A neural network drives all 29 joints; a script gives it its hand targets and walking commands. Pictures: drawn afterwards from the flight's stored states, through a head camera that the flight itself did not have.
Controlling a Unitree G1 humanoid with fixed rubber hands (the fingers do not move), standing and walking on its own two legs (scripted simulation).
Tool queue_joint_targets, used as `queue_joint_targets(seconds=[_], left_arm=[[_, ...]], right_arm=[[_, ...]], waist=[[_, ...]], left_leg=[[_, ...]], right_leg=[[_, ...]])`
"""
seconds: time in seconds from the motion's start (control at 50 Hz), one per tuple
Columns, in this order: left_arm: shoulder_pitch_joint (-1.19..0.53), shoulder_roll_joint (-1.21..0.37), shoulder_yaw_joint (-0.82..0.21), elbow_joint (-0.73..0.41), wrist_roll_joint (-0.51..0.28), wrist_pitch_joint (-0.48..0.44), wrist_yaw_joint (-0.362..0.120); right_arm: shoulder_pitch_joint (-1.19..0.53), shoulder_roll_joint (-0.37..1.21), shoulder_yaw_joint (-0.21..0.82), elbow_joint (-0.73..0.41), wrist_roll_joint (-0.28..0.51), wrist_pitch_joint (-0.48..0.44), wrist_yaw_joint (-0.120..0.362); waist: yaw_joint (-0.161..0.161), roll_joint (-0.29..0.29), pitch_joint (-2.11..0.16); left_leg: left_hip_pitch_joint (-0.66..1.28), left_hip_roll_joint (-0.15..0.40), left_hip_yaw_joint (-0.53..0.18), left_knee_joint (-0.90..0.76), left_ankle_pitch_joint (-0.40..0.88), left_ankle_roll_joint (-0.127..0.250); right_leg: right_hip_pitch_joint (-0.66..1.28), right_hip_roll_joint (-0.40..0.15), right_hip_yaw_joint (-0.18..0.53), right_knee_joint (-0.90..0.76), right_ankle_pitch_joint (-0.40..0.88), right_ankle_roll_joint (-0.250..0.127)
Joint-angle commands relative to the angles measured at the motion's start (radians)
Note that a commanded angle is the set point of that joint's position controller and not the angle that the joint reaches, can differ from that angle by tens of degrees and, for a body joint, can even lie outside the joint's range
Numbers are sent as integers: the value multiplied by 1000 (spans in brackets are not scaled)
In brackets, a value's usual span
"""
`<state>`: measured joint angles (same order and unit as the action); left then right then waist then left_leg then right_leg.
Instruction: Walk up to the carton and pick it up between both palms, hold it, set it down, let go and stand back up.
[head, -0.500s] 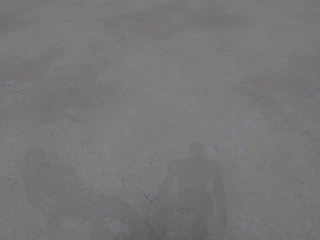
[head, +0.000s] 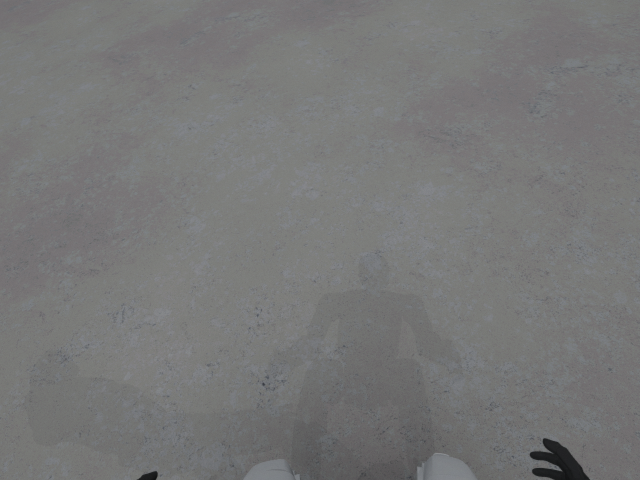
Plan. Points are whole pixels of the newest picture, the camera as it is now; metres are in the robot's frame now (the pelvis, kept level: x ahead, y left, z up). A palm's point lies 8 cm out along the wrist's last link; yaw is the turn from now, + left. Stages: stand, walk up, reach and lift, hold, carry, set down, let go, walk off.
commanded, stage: walk up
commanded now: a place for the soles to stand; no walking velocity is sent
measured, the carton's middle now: out of the picture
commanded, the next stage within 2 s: none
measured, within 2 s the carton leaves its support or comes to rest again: neither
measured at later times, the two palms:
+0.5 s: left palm (248, 421) +0.19 +0.16 -0.10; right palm out of the picture -0.11 -0.32 -0.07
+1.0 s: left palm (414, 435) +0.18 -0.06 -0.09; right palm out of the picture -0.22 -0.41 -0.10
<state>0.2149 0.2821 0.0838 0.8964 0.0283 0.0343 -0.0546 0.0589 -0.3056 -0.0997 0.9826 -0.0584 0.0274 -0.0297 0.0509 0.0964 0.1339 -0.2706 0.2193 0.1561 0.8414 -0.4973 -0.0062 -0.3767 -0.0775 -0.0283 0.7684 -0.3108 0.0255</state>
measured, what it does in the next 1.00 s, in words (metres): steps to the right, turning right: left foot, then right foot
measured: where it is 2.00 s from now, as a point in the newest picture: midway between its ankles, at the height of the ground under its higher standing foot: outside the picture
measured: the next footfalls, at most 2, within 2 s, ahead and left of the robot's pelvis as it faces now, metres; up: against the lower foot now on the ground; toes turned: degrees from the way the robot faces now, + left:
left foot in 0.26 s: +0.12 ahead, +0.02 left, +0.00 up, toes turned -16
right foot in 0.72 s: -0.09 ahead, -0.28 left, +0.00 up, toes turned -48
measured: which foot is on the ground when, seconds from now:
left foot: up 0.00-0.24, down 0.26-0.74, up 0.76-1.00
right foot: down 0.00-0.26, up 0.28-0.70, down 0.72-1.00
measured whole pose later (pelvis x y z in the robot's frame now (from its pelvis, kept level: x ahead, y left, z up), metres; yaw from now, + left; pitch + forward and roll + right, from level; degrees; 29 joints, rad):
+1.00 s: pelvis -0.04 -0.20 +0.02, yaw -55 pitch -1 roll +0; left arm 0.32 0.24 0.04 0.84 0.05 0.04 -0.06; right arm 0.31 -0.28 -0.05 0.85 -0.02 -0.03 -0.01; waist 0.08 0.04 0.03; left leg -0.50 0.07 0.06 0.87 -0.38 0.00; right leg -0.25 0.10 0.10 0.56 -0.29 -0.06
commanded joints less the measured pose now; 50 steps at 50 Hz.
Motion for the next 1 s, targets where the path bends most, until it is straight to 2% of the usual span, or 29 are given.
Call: queue_joint_targets(seconds=[0.0,0.04,0.06,0.1,0.14,0.16,0.2,0.22,0.24,0.26,0.28,0.3,0.34,0.36,0.4,0.44,0.54,0.58,0.64,0.66,0.68,0.7,0.72,0.74,0.76,0.78,0.82,0.88,0.98], left_arm=[[3,293,59,-94,7,-3,27],[-53,245,46,-137,46,3,37],[-64,223,39,-156,56,1,32],[-18,198,27,-162,45,-4,17],[-8,195,24,-172,38,2,6],[-27,196,23,-183,36,8,2],[-72,187,14,-206,25,20,-9],[-66,163,6,-218,16,23,-12],[2,92,-9,-227,17,28,-10],[38,135,11,-209,54,38,3],[46,191,18,-181,70,49,0],[62,212,23,-167,72,49,-11],[68,217,36,-140,63,48,-34],[97,190,32,-123,54,50,-49],[79,146,17,-131,49,54,-68],[20,119,4,-148,43,60,-76],[-95,117,-2,-188,20,52,-87],[-109,111,0,-189,12,41,-91],[-24,117,9,-157,-7,13,-88],[56,123,20,-129,-8,1,-80],[168,154,38,-74,-13,-13,-63],[257,232,61,-43,-12,-25,-37],[216,327,64,-65,-7,-28,-19],[123,348,64,-71,-22,-17,-7],[68,327,54,-87,-18,-15,3],[52,304,48,-100,-4,-19,13],[-1,239,35,-151,20,-21,19],[38,176,16,-152,19,-23,6],[83,171,14,-151,23,-17,-3]], right_arm=[[11,-68,17,-141,56,-18,-10],[76,-83,24,-108,66,-47,-13],[109,-87,25,-102,65,-60,-11],[97,-81,24,-126,60,-71,-7],[127,-55,28,-155,60,-69,-8],[158,-40,30,-162,63,-68,-11],[251,-39,21,-164,63,-67,-17],[294,-74,8,-165,49,-66,-23],[297,-176,-14,-170,17,-64,-33],[204,-212,-25,-184,-7,-59,-46],[127,-207,-17,-191,-19,-62,-57],[90,-164,-5,-200,-19,-74,-56],[62,-95,16,-203,-9,-88,-45],[46,-86,15,-201,-8,-87,-43],[72,-96,3,-190,-10,-86,-39],[114,-129,-11,-184,-19,-88,-38],[233,-205,-37,-164,-37,-93,-36],[243,-242,-50,-161,-42,-93,-34],[192,-263,-61,-163,-45,-81,-27],[155,-254,-58,-160,-44,-72,-23],[144,-197,-37,-158,-40,-61,-14],[144,-109,-9,-177,-26,-51,3],[120,-45,9,-239,0,-44,21],[98,-87,2,-261,32,-37,23],[121,-107,-6,-248,46,-41,27],[171,-107,-5,-230,51,-53,27],[254,-123,5,-195,50,-79,22],[242,-103,10,-212,39,-87,15],[230,-53,21,-284,43,-90,6]], waist=[[32,-427,-74],[-5,-368,-123],[-12,-345,-164],[15,-280,-213],[12,-239,-256],[-8,-227,-259],[-62,-153,-272],[-89,-74,-277],[-94,153,-290],[-47,103,-224],[-16,57,-142],[3,34,-113],[18,-23,-79],[28,-6,-86],[5,4,-96],[-26,42,-53],[-89,81,-4],[-93,78,-27],[-49,86,-102],[1,42,-133],[62,-107,-150],[122,-351,-123],[118,-525,-23],[96,-460,22],[69,-448,31],[42,-428,-5],[6,-380,-82],[27,-291,-81],[27,-195,-75]], left_leg=[[-373,-195,-145,385,-184,13],[-335,-173,-144,225,-20,14],[-287,-188,-131,136,49,16],[-211,-226,-123,33,110,17],[-139,-253,-122,-76,141,21],[-81,-262,-119,-153,179,25],[189,-263,-104,-353,352,42],[368,-189,-196,-436,323,74],[437,87,-517,-576,19,151],[251,317,-723,-709,-198,203],[141,334,-711,-741,-208,213],[113,268,-618,-706,-110,182],[19,130,-348,-637,23,142],[4,90,-251,-618,49,143],[18,81,-181,-607,33,160],[29,111,-152,-627,-27,177],[95,214,-98,-633,-75,241],[109,244,-51,-616,-77,256],[49,233,40,-546,-130,229],[-31,212,82,-453,-183,203],[-114,132,147,-272,-212,161],[-235,11,211,63,-192,85],[-514,-117,83,239,-234,23],[-518,-95,-85,276,-199,27],[-502,-88,-110,299,-150,27],[-506,-83,-119,290,-78,25],[-401,-80,-115,183,21,17],[-333,-126,-101,83,94,4],[-244,-169,-100,-100,202,17]], right_leg=[[148,-172,589,-562,118,-349],[190,-88,410,-407,247,-298],[194,-60,393,-373,316,-283],[185,-54,439,-368,357,-280],[164,-73,500,-363,322,-275],[122,-70,514,-362,276,-259],[-83,-10,484,-382,39,-167],[-265,47,442,-339,-168,-100],[-414,168,266,-48,-237,-27],[-413,142,162,247,-195,28],[-386,80,179,343,-154,29],[-356,55,191,371,-109,27],[-279,29,194,434,-3,39],[-249,35,163,474,37,44],[-249,19,121,495,70,51],[-273,-12,93,426,63,58],[-247,-102,66,204,-63,45],[-175,-112,38,101,-103,27],[34,-57,-57,-19,-140,-24],[167,-35,-70,-102,-94,-52],[291,25,-82,-181,-79,-74],[336,0,94,-347,-204,-136],[287,-137,552,-556,-425,-227],[142,-205,674,-666,-635,-296],[145,-189,624,-661,-631,-299],[189,-158,553,-606,-520,-306],[202,-102,441,-497,-285,-282],[149,-82,435,-488,-102,-284],[114,-73,501,-460,-19,-263]])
